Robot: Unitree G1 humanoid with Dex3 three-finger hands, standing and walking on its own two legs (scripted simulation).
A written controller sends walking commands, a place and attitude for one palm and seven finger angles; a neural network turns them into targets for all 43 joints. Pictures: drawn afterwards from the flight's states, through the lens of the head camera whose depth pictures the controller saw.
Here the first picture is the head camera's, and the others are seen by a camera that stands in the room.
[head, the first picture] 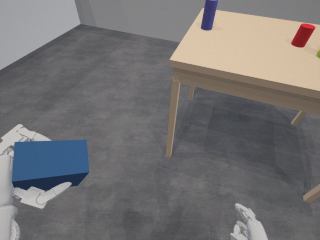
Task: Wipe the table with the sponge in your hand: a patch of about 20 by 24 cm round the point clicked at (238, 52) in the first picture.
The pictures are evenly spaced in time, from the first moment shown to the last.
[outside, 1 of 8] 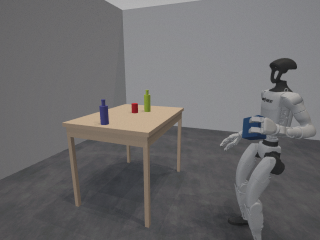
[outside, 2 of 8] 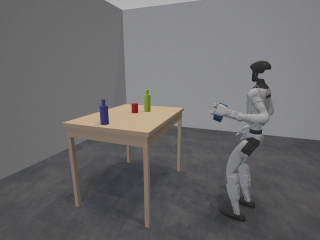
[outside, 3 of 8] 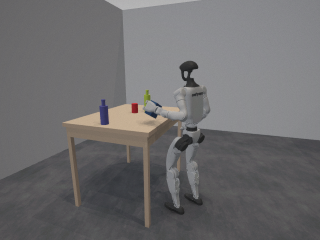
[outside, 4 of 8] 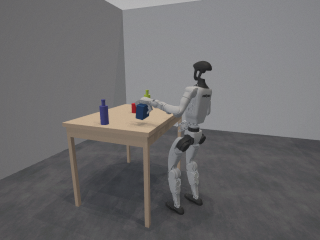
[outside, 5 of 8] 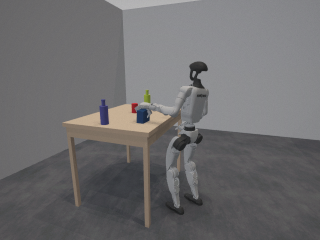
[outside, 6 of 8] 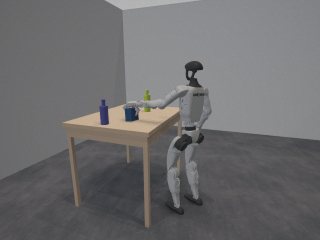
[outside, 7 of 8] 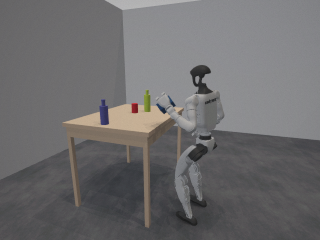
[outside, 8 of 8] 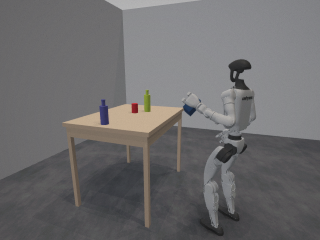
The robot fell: no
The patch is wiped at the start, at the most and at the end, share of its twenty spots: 0.00 1.00 1.00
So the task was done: yes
